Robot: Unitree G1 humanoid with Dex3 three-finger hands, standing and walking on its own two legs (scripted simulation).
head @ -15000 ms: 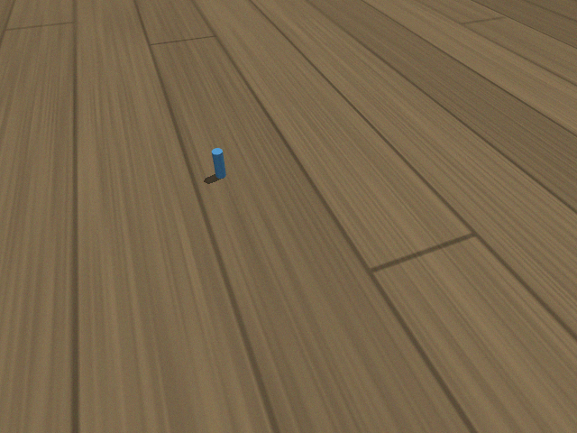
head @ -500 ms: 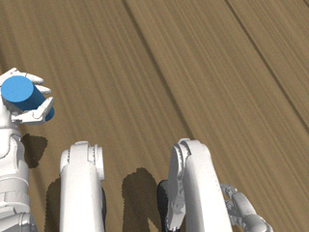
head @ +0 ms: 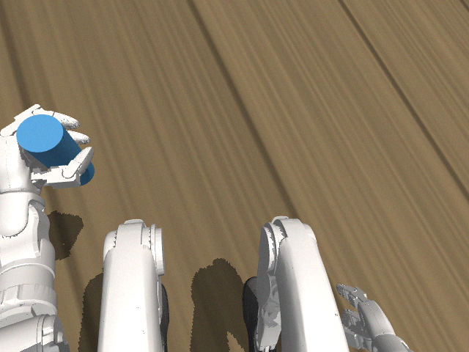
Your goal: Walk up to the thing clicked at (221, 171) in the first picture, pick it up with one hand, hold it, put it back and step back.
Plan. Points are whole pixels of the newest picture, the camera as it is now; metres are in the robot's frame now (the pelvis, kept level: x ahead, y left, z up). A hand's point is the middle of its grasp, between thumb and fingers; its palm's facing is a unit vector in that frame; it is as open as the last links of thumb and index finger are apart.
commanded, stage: settle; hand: left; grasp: from the side
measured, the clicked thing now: (62, 155) +0.42 +0.27 -0.05
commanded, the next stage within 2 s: lift in 0.18 s
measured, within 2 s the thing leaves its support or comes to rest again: neither
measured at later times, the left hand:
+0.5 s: hand (63, 145) +0.42 +0.25 -0.01, palm faces +0.14 -0.99 -0.04, open 7.2 cm
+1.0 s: hand (13, 116) +0.39 +0.24 +0.13, palm faces +0.15 -0.99 -0.03, open 7.2 cm
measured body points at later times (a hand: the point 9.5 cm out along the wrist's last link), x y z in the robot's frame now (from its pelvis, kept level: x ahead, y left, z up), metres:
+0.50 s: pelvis +0.00 +0.00 +0.02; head +0.20 +0.05 +0.42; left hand +0.41 +0.30 +0.00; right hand +0.15 -0.26 -0.11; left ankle +0.09 +0.13 -0.33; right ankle +0.10 -0.12 -0.33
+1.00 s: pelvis +0.01 +0.00 +0.12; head +0.19 +0.04 +0.53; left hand +0.38 +0.29 +0.13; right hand +0.19 -0.24 -0.01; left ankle +0.09 +0.13 -0.33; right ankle +0.09 -0.12 -0.33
